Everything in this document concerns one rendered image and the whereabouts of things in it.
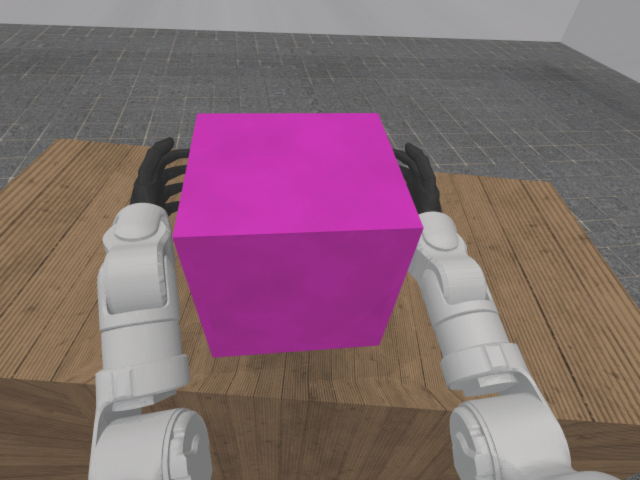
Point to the robot right upper arm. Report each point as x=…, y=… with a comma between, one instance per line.
x=511, y=437

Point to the robot right hand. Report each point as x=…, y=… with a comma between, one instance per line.
x=421, y=181

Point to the robot left upper arm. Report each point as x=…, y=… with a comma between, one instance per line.
x=165, y=445

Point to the left robot forearm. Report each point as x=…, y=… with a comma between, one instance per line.
x=138, y=307

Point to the robot left hand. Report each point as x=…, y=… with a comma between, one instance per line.
x=149, y=187

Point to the carton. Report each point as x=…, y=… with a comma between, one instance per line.
x=295, y=231

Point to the right robot forearm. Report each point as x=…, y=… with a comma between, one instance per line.
x=477, y=355

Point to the pedestal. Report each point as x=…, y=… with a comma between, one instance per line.
x=360, y=413

